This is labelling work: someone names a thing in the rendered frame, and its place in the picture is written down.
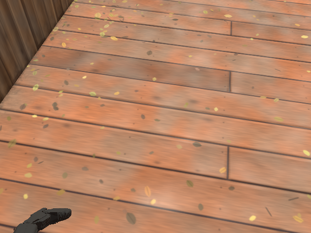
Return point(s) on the left robot hand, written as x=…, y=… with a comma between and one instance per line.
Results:
x=43, y=218

